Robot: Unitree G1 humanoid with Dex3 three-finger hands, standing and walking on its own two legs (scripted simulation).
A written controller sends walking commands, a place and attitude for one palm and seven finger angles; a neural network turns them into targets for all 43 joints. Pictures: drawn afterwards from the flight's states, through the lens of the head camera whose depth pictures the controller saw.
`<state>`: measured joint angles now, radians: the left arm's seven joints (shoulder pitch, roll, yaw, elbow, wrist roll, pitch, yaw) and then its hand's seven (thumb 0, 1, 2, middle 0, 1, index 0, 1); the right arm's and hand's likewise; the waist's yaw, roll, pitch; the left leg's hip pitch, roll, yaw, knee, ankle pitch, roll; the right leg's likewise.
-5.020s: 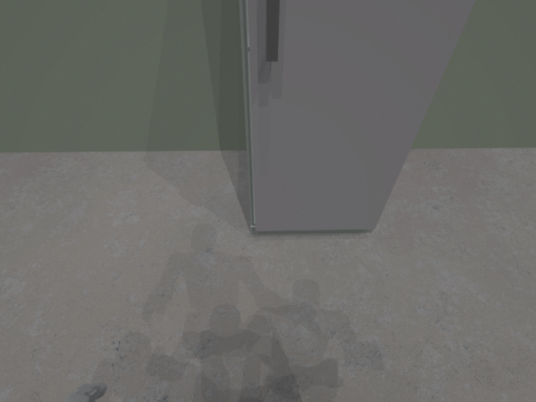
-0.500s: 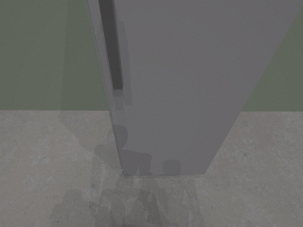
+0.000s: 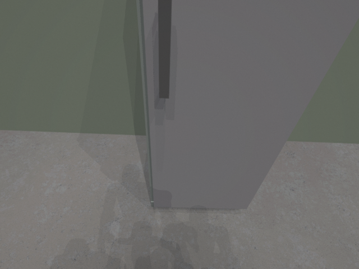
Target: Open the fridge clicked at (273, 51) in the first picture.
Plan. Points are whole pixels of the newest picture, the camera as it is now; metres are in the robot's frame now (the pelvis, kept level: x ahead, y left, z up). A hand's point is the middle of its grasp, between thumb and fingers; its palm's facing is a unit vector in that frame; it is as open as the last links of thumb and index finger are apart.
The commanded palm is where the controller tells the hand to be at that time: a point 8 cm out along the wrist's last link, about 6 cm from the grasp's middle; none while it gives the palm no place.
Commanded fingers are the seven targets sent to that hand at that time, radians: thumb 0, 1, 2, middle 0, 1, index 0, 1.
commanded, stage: look again from close up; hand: left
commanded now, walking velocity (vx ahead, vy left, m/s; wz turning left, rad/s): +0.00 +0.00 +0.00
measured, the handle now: (165, 48) +0.57 +0.08 +0.24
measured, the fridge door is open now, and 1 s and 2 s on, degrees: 0 0 0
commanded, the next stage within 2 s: none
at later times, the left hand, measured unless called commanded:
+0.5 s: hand out of the picture -0.16 +0.18 -0.18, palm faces +0.15 -0.97 -0.18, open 7.4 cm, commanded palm none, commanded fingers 0.00 0.90 0.90 -0.20 -0.30 -0.20 -0.30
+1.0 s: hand out of the picture -0.21 +0.21 -0.17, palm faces +0.08 -0.98 -0.20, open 7.4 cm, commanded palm none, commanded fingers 0.00 0.90 0.90 -0.20 -0.30 -0.20 -0.30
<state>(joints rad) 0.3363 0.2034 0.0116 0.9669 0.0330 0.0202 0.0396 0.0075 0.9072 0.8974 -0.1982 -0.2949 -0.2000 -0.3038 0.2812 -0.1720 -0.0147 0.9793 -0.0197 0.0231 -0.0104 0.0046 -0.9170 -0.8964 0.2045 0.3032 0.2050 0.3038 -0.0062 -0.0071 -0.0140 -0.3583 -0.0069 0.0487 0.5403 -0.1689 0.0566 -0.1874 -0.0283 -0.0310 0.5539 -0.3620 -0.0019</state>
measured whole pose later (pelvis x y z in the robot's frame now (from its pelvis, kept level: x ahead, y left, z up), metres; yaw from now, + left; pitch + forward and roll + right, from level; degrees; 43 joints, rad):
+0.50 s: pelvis -0.08 +0.01 +0.00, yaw +4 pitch -4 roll -2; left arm 0.47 0.17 0.04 1.03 0.04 0.03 0.03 0.01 0.91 0.90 -0.20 -0.29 -0.20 -0.30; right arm 0.27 -0.19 -0.04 1.05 -0.02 0.07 -0.01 0.00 -0.91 -0.90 0.20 0.30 0.20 0.30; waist 0.03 0.00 0.01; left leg -0.41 -0.03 0.05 0.46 -0.16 0.04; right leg -0.25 -0.01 -0.05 0.60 -0.42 -0.04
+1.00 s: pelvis -0.21 +0.04 +0.01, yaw +0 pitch -2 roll +0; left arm 0.39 0.14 0.03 1.01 0.03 0.02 0.04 0.00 0.91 0.90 -0.20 -0.29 -0.20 -0.30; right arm 0.35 -0.13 -0.03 1.06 -0.02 0.06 -0.02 0.02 -0.94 -0.90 0.21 0.30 0.21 0.30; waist 0.00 -0.01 -0.04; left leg -0.37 -0.04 0.04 0.54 -0.24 0.01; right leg -0.18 0.01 -0.02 0.48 -0.27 -0.05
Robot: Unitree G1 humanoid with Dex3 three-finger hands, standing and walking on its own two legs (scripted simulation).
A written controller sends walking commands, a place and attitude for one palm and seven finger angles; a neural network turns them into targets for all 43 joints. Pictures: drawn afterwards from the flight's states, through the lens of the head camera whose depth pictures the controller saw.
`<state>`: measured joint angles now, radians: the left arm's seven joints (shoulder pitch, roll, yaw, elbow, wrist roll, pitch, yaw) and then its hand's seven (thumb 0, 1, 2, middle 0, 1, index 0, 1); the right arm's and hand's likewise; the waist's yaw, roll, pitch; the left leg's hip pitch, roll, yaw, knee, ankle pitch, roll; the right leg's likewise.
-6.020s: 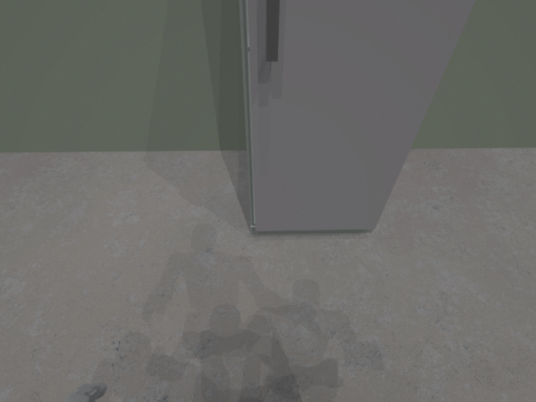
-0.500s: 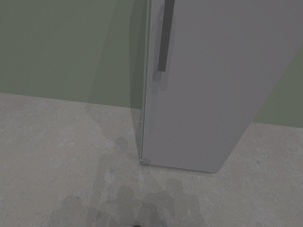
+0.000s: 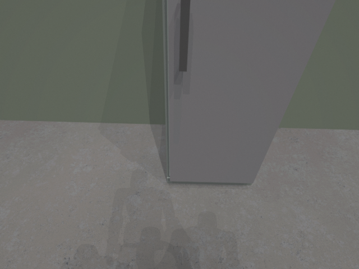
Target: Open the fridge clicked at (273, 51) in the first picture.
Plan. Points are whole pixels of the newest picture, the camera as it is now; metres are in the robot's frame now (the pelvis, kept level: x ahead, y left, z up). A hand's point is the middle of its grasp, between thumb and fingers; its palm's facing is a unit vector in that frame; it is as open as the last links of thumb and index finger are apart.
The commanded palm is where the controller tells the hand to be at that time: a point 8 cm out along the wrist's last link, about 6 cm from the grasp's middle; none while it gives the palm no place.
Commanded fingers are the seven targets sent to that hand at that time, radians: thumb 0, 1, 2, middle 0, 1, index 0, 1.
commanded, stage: look again from close up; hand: left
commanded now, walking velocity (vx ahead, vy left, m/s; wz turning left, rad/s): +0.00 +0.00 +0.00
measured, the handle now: (184, 30) +0.77 +0.04 +0.24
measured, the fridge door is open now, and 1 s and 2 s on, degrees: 0 0 0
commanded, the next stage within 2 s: none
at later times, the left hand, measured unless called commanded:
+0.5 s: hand out of the picture -0.10 +0.17 -0.18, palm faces +0.07 -0.99 -0.15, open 7.4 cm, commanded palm none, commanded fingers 0.00 0.90 0.90 -0.20 -0.30 -0.20 -0.30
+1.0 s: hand out of the picture -0.09 +0.17 -0.18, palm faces +0.05 -0.99 -0.14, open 7.4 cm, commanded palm none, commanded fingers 0.00 0.90 0.90 -0.20 -0.30 -0.20 -0.30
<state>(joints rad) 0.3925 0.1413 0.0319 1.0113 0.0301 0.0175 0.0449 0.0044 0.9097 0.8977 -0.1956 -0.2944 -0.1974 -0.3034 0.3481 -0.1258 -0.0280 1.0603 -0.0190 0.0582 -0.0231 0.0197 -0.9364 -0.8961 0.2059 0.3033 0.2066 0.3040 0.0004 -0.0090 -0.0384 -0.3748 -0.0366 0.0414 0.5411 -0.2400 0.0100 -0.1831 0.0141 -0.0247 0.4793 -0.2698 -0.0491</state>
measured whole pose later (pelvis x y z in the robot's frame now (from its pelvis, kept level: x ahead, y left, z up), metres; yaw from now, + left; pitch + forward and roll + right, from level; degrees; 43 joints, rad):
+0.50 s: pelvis -0.06 +0.01 +0.00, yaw +0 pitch -1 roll -1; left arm 0.39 0.11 0.02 1.08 0.03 0.01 0.03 0.01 0.91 0.90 -0.20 -0.29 -0.20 -0.30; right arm 0.34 -0.09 0.00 1.08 -0.02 0.02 -0.03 0.00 -0.91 -0.90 0.20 0.30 0.20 0.30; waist 0.00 0.00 0.01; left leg -0.33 -0.01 0.00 0.52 -0.23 0.03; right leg -0.30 0.01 -0.02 0.48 -0.21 -0.02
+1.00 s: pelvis -0.05 +0.02 +0.00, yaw +0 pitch +0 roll -1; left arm 0.38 0.10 0.01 1.10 0.02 0.00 0.03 0.01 0.91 0.90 -0.20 -0.29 -0.20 -0.30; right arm 0.32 -0.13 -0.01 1.08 -0.02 0.00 -0.03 0.01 -0.92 -0.90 0.20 0.30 0.20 0.30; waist 0.00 0.00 0.00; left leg -0.31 -0.01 0.02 0.49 -0.18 0.03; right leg -0.26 0.02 -0.01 0.49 -0.23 -0.01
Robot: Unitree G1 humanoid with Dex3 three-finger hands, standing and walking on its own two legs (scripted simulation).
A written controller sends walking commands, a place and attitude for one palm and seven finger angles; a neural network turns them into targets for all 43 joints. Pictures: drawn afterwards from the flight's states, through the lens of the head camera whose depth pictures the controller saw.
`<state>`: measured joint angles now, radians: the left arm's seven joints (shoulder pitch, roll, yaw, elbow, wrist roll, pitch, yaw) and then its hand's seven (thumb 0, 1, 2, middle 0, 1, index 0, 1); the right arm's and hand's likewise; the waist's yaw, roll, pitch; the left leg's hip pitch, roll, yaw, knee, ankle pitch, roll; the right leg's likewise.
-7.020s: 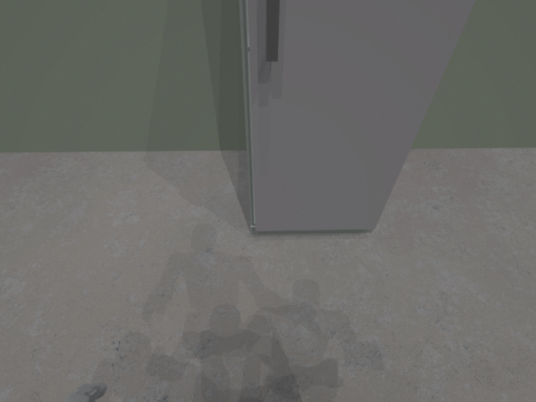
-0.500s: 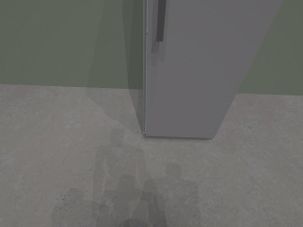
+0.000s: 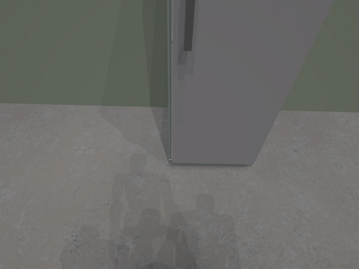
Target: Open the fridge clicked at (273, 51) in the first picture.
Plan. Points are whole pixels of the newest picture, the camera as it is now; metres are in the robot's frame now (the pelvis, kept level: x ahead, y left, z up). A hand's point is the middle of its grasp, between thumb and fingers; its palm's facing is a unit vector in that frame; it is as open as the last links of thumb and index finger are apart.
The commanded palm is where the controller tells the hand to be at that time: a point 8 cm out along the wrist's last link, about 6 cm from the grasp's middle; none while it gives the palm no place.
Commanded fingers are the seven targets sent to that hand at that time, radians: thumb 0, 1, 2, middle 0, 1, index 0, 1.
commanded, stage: look again from close up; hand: left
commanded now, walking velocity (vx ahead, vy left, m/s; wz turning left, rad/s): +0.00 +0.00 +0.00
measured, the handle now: (189, 7) +0.82 +0.02 +0.24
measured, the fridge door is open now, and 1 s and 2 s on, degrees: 0 0 0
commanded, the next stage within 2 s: shuffle to correct the standing spot in 1.26 s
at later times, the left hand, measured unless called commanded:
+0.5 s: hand out of the picture +0.03 +0.16 -0.17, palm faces +0.02 -0.98 -0.17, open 7.4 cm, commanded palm none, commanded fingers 0.00 0.90 0.90 -0.20 -0.30 -0.20 -0.30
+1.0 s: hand out of the picture +0.04 +0.15 -0.17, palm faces +0.02 -0.98 -0.18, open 7.4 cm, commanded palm none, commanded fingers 0.00 0.90 0.90 -0.20 -0.30 -0.20 -0.30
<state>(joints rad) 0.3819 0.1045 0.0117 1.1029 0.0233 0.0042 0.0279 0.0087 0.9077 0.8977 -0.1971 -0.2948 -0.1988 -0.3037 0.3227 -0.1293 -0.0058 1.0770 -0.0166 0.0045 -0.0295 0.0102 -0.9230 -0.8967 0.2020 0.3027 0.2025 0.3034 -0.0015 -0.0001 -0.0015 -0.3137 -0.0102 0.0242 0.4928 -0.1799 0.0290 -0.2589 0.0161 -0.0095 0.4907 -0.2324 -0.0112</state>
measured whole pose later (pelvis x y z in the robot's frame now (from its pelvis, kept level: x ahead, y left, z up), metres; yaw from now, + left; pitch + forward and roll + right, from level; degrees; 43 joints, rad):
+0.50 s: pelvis +0.04 +0.00 +0.01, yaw -1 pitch +0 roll +0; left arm 0.31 0.12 0.00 1.09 0.02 -0.02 0.04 0.01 0.91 0.90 -0.20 -0.29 -0.20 -0.30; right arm 0.30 -0.13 0.01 1.12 -0.01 -0.01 -0.04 0.01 -0.92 -0.90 0.20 0.30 0.20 0.30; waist 0.00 0.00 0.02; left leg -0.22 -0.02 0.04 0.42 -0.20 0.03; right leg -0.19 0.01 0.01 0.44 -0.26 -0.01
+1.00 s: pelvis +0.06 -0.01 +0.01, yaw -1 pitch +0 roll +1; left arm 0.32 0.13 -0.01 1.10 0.02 -0.02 0.03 0.01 0.91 0.90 -0.20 -0.29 -0.20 -0.30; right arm 0.28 -0.15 0.02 1.13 -0.01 -0.01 -0.04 0.01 -0.92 -0.90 0.20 0.30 0.20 0.30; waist 0.01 0.00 0.02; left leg -0.18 -0.01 0.03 0.40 -0.22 0.01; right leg -0.14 0.02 0.00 0.42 -0.28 -0.03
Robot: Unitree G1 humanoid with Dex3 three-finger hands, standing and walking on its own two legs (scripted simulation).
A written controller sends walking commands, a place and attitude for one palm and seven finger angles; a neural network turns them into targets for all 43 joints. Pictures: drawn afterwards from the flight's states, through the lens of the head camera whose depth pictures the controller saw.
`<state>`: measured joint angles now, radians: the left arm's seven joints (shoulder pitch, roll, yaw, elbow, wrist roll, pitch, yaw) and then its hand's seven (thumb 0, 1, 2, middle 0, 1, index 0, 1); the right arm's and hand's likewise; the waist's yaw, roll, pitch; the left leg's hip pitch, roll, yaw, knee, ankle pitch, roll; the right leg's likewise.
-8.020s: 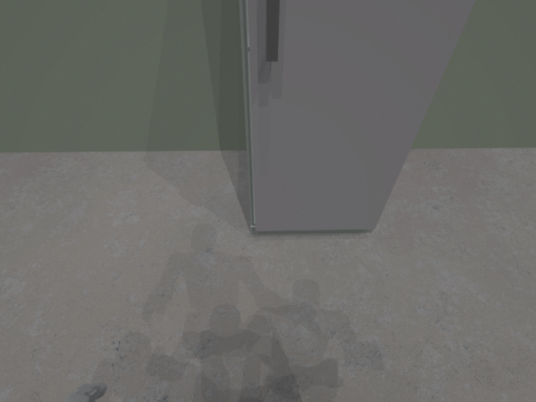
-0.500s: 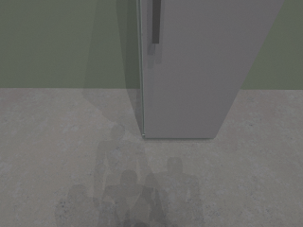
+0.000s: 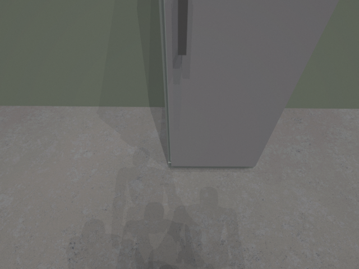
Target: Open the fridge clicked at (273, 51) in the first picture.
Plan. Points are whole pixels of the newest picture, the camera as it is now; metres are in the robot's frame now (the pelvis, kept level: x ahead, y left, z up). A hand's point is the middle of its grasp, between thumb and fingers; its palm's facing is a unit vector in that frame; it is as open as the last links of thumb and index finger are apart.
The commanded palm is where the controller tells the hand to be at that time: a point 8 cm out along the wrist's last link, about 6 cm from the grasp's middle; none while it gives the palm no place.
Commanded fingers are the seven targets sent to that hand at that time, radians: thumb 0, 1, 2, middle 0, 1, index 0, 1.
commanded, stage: look again from close up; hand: left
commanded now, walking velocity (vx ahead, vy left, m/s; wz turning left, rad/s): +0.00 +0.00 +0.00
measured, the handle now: (182, 8) +0.77 +0.04 +0.23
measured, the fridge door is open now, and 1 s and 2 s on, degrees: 0 0 0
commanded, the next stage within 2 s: shuffle to correct the standing spot in 0.26 s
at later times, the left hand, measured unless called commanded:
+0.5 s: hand out of the picture -0.01 +0.15 -0.18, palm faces +0.05 -0.98 -0.17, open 7.4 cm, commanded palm none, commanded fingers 0.00 0.90 0.90 -0.20 -0.30 -0.20 -0.30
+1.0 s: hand (128, 262) +0.17 +0.15 -0.19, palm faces +0.03 -0.99 -0.15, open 7.3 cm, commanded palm none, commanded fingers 0.00 0.90 0.90 -0.20 -0.30 -0.20 -0.30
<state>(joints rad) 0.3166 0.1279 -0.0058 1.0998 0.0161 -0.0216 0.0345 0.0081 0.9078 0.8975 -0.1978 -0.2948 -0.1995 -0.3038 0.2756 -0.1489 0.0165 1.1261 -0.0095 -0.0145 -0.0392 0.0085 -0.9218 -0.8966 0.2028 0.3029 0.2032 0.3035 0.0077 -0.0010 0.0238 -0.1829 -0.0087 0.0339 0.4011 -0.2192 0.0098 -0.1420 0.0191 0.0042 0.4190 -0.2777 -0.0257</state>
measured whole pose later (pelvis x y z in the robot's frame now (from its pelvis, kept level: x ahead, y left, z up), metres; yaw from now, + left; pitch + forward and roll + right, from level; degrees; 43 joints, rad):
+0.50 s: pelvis +0.01 -0.01 +0.00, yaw +0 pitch +0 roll +1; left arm 0.35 0.13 0.01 1.10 0.02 -0.01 0.02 0.01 0.91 0.90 -0.20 -0.29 -0.20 -0.30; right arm 0.31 -0.13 0.01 1.13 -0.02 -0.01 -0.03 0.00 -0.91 -0.90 0.20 0.30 0.20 0.30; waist 0.01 -0.01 0.00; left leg -0.19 0.00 0.03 0.46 -0.27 0.00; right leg -0.15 0.03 0.00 0.47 -0.33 -0.04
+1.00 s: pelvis +0.16 -0.03 -0.01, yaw +0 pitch +1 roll -1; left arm 0.25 0.18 0.07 1.04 0.04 0.02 -0.02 0.02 0.94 0.90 -0.20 -0.29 -0.20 -0.30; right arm 0.42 -0.07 0.01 1.14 -0.03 -0.08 -0.05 0.00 -0.91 -0.90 0.20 0.30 0.20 0.30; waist -0.01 -0.03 0.08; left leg -0.01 0.09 0.15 0.38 -0.39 -0.03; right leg -0.69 -0.09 -0.07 1.16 -0.22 -0.01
